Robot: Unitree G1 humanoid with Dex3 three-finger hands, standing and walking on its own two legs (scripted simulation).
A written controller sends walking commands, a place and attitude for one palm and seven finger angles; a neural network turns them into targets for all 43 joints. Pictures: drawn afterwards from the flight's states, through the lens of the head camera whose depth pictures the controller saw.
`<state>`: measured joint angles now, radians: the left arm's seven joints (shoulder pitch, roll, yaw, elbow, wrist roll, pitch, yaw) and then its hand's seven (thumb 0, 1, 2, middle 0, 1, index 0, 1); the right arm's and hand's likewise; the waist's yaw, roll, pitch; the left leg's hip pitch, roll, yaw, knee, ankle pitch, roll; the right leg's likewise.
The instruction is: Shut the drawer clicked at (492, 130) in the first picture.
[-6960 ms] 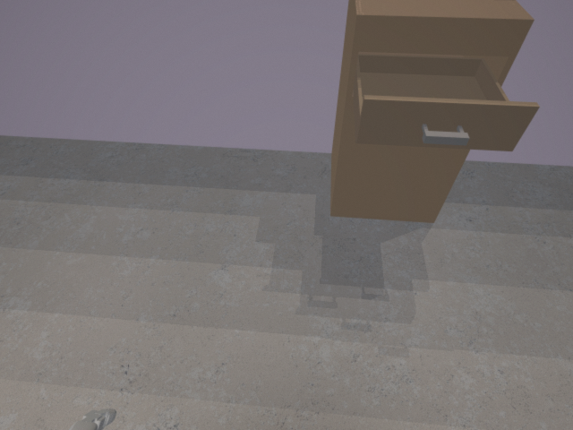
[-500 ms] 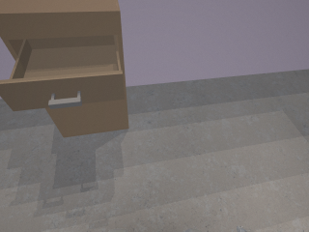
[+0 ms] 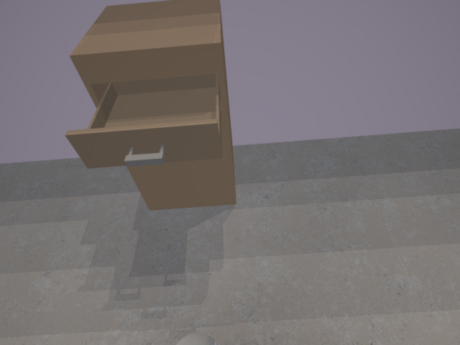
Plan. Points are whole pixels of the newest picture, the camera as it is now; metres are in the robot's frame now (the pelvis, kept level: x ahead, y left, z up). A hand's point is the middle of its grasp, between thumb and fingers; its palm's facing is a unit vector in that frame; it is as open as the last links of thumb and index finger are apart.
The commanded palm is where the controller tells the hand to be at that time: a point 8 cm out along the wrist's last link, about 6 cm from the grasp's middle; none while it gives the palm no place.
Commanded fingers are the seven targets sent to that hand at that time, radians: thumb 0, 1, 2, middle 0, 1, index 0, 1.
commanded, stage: take the last steps up to it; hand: left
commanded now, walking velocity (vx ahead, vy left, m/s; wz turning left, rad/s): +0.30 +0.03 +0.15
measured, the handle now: (146, 154) +0.61 +0.29 -0.08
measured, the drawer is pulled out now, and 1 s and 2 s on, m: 0.26 0.26 0.26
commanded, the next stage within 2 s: come to a stop and stand still in 0.98 s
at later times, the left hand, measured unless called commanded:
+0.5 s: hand out of the picture -0.03 +0.24 -0.17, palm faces +0.15 -0.98 -0.16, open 7.3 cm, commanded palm none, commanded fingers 0.00 0.90 0.90 -0.20 -0.30 -0.20 -0.30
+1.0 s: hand (162, 273) +0.30 +0.20 -0.16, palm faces +0.10 -0.97 -0.21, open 7.3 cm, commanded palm none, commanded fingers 0.00 0.90 0.90 -0.20 -0.30 -0.20 -0.30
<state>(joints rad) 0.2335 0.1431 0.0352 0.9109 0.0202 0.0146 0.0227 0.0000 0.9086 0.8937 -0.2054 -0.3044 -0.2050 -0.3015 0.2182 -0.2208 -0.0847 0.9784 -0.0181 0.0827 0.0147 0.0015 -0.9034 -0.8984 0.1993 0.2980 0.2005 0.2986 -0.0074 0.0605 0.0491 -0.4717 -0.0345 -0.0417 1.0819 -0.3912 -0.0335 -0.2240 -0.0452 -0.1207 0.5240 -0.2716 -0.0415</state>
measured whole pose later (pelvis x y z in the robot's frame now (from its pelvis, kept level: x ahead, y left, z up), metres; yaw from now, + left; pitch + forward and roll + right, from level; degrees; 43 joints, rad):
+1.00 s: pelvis +0.22 +0.01 -0.01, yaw +4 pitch -2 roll +0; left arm 0.15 0.13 0.06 1.02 0.01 -0.05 0.02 -0.01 0.92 0.89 -0.20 -0.30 -0.20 -0.30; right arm 0.35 -0.15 -0.06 1.11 -0.02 0.00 -0.02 0.00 -0.91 -0.90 0.20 0.30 0.20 0.30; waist -0.04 0.05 0.07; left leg -0.42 0.09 0.03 1.18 -0.37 0.00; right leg -0.31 -0.01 -0.17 0.52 -0.19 -0.08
